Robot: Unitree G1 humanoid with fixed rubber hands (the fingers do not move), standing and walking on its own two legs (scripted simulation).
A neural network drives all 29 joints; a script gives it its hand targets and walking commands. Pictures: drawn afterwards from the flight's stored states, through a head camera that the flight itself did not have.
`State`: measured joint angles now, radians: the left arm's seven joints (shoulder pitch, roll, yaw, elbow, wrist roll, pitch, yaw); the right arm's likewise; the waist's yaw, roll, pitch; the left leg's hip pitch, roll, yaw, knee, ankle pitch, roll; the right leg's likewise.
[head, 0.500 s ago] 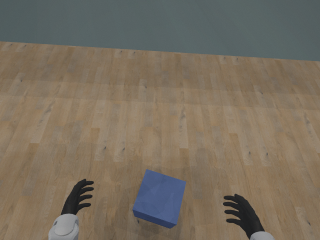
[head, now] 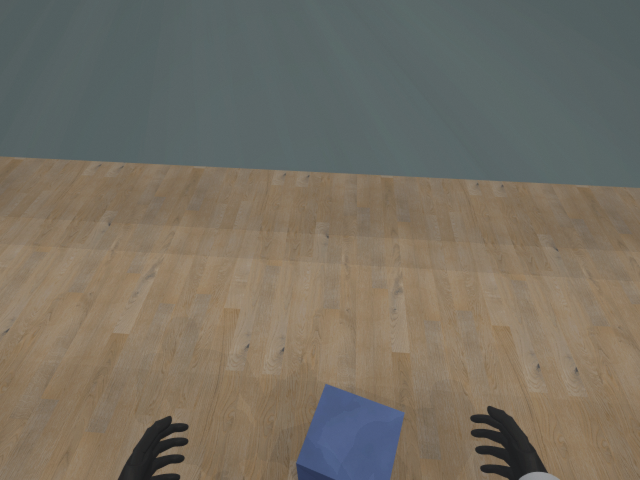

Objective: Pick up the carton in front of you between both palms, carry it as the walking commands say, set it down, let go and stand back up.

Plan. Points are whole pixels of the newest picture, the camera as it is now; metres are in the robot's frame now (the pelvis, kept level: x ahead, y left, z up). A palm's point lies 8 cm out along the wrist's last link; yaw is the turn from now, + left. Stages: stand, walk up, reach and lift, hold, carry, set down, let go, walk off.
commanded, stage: let go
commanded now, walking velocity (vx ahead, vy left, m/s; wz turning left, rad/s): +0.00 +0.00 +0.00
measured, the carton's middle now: (349, 452) +0.35 -0.07 -0.65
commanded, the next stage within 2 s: stand in 0.10 s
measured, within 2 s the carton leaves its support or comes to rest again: neither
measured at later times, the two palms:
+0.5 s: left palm out of the picture +0.11 +0.27 -0.08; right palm out of the picture +0.15 -0.31 -0.10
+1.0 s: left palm out of the picture +0.10 +0.28 -0.08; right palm out of the picture +0.13 -0.32 -0.10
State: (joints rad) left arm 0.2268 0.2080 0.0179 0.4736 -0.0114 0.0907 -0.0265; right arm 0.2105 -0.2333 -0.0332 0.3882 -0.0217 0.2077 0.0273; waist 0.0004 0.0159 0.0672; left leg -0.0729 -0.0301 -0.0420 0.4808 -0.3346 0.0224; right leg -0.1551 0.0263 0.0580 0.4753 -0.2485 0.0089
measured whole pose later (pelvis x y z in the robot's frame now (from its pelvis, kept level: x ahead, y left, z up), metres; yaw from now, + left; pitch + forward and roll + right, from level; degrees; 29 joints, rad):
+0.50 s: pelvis +0.01 -0.03 +0.00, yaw +2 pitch +0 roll +0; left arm 0.20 0.33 0.05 0.77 0.04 0.01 0.02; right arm 0.20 -0.35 -0.03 0.72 -0.04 0.01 -0.02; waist 0.01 0.06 0.01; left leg -0.14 -0.01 -0.08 0.49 -0.34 -0.01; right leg -0.22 0.04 0.01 0.51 -0.28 -0.03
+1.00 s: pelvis +0.01 -0.03 +0.00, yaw +3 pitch -2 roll +0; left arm 0.14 0.34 0.03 0.93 0.02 0.00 0.01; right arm 0.18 -0.38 -0.01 0.88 -0.03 -0.01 -0.03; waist 0.01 0.04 0.02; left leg -0.08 0.00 -0.09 0.40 -0.29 -0.02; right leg -0.16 0.04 0.00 0.42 -0.23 -0.03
